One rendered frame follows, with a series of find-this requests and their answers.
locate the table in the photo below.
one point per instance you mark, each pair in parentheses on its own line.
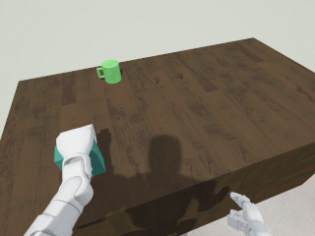
(178,134)

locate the robot right forearm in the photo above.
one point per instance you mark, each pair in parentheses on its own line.
(258,229)

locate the robot left forearm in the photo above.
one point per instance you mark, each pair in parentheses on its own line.
(75,192)

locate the robot left hand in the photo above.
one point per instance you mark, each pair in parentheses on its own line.
(79,140)

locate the robot right hand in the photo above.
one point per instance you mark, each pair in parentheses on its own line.
(250,214)

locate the sponge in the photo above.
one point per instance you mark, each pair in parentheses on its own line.
(97,161)

